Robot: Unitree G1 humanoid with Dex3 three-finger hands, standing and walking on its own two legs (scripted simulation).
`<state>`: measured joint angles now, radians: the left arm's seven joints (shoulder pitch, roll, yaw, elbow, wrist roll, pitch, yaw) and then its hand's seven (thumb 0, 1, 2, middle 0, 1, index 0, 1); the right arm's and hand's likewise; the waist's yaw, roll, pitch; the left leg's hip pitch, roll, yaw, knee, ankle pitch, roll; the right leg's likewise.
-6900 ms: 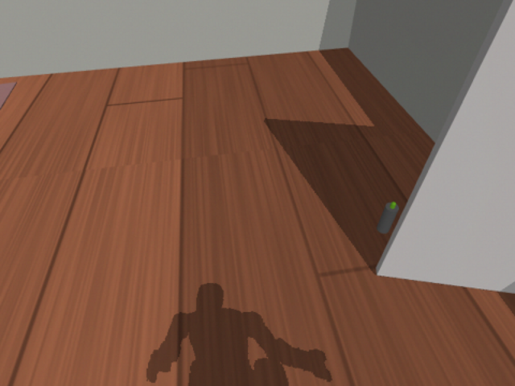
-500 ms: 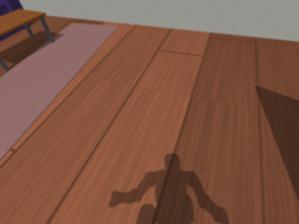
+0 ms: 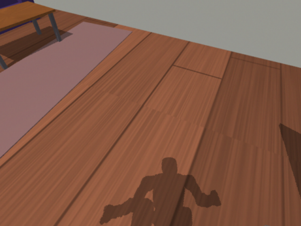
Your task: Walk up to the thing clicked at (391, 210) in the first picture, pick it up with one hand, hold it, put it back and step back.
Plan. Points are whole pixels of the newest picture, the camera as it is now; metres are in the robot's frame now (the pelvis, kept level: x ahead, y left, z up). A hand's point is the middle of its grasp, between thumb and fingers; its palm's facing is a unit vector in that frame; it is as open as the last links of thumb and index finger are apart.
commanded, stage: walk up
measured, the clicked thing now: out of the picture -0.01 -1.05 -0.65
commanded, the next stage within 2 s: none
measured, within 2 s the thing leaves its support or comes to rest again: neither
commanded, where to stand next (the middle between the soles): +0.95 -0.03 m, yaw +1 degrees
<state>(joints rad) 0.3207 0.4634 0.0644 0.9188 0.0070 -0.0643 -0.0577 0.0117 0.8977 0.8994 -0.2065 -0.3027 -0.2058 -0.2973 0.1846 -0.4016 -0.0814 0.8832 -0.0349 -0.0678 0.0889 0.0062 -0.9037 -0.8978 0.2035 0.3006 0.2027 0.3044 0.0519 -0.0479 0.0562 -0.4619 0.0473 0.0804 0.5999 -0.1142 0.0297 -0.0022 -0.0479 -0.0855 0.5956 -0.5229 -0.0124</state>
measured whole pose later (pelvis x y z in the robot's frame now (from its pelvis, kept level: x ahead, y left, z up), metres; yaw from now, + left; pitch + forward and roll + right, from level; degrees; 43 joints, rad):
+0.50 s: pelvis +0.25 -0.05 +0.00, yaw -1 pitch -3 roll +1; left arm 0.19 0.40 0.06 0.89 0.01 -0.07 -0.08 0.01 0.90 0.90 -0.20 -0.30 -0.20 -0.30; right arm 0.37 -0.43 -0.06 0.90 0.00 -0.05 0.04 0.01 -0.90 -0.90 0.21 0.30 0.21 0.30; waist -0.04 0.05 0.07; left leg -0.09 0.10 0.06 0.75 -0.49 0.01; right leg -0.41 -0.05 -0.09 0.65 -0.19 -0.03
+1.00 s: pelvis +0.45 -0.04 +0.01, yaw +3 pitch -2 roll +0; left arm 0.37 0.44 0.06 0.89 0.01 -0.06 -0.04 0.01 0.90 0.90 -0.21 -0.30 -0.21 -0.30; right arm 0.22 -0.39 -0.06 0.88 -0.03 -0.05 0.08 0.01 -0.90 -0.90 0.20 0.30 0.20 0.30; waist 0.05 -0.04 0.08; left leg -0.40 0.03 0.05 0.59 -0.14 0.03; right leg -0.05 -0.06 -0.16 0.61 -0.48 -0.01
